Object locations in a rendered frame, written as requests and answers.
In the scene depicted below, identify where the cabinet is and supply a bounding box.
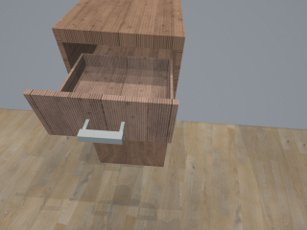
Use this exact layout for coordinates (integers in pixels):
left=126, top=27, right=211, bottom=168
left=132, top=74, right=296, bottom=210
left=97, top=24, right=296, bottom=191
left=52, top=0, right=186, bottom=167

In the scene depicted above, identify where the handle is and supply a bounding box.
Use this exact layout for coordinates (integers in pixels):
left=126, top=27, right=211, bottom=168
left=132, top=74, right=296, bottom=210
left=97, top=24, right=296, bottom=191
left=77, top=119, right=126, bottom=145

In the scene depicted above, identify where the drawer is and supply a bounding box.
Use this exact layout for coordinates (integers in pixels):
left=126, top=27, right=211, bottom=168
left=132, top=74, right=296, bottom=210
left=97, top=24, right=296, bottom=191
left=23, top=53, right=178, bottom=144

